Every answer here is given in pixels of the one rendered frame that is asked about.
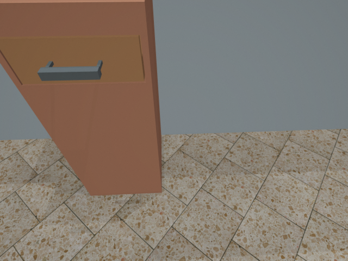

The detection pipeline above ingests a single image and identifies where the drawer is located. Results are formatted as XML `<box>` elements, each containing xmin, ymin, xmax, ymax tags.
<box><xmin>0</xmin><ymin>35</ymin><xmax>145</xmax><ymax>84</ymax></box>

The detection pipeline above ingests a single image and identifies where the handle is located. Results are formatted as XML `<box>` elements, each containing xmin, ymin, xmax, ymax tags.
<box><xmin>37</xmin><ymin>60</ymin><xmax>103</xmax><ymax>81</ymax></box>

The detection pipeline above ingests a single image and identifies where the cabinet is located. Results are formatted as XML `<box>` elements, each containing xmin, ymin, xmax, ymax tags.
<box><xmin>0</xmin><ymin>0</ymin><xmax>162</xmax><ymax>196</ymax></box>

